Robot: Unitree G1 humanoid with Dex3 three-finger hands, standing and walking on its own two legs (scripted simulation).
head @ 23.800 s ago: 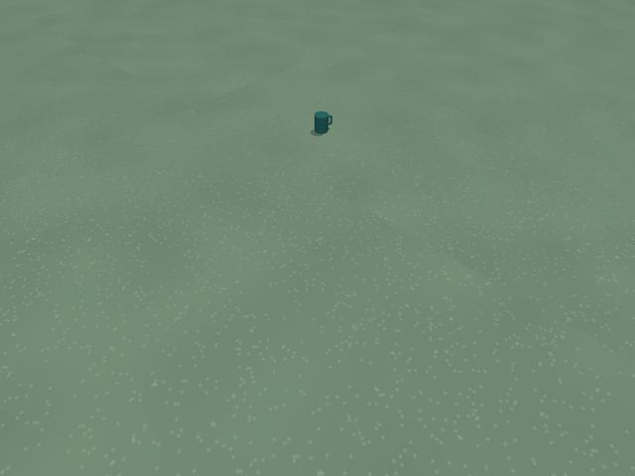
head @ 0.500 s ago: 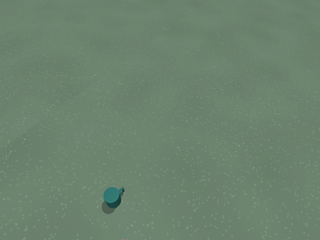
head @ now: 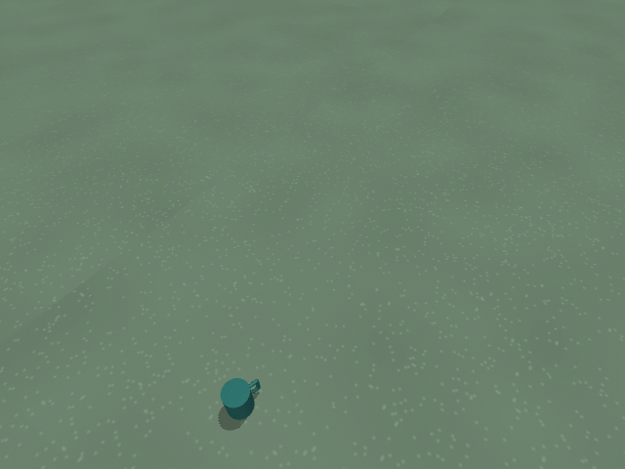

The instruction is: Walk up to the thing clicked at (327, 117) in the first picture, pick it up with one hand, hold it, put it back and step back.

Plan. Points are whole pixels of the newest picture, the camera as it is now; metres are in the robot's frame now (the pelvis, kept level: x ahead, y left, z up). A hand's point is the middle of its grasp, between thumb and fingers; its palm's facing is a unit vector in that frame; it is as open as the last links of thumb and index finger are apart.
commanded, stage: walk up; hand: left
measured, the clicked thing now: (242, 395) +0.50 +0.24 -0.71
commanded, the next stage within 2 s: stand in 1.22 s
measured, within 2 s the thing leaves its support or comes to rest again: neither
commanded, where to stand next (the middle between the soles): +0.11 +0.00 m, yaw +2 degrees
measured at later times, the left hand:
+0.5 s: hand out of the picture +0.08 +0.26 -0.14, palm faces +0.01 -0.94 -0.35, open 7.4 cm
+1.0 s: hand out of the picture +0.11 +0.26 -0.14, palm faces +0.02 -0.94 -0.35, open 7.4 cm
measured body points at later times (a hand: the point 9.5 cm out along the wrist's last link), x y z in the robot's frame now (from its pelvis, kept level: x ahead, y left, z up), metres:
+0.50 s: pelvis +0.01 +0.00 +0.01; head +0.02 +0.00 +0.46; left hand +0.08 +0.31 -0.12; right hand +0.09 -0.30 -0.12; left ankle +0.03 +0.14 -0.73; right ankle -0.01 -0.13 -0.73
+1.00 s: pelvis +0.02 +0.01 +0.02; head +0.03 +0.01 +0.47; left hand +0.11 +0.31 -0.11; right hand +0.12 -0.29 -0.12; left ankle +0.03 +0.14 -0.73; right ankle -0.01 -0.13 -0.73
